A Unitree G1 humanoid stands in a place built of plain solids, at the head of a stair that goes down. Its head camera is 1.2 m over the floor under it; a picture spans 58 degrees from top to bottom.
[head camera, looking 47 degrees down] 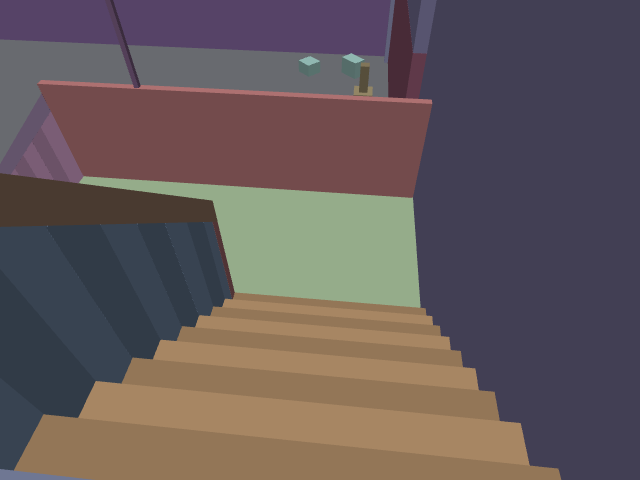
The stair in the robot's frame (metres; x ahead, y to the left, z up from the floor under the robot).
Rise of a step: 0.20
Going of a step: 0.21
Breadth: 1.60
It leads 6 degrees to the right of straight ahead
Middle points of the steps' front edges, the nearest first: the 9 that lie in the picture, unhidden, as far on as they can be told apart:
0.46 0.09 -0.20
0.67 0.07 -0.40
0.87 0.05 -0.60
1.08 0.03 -0.79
1.28 0.01 -0.99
1.49 -0.01 -1.19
1.69 -0.03 -1.39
1.90 -0.05 -1.59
2.10 -0.07 -1.79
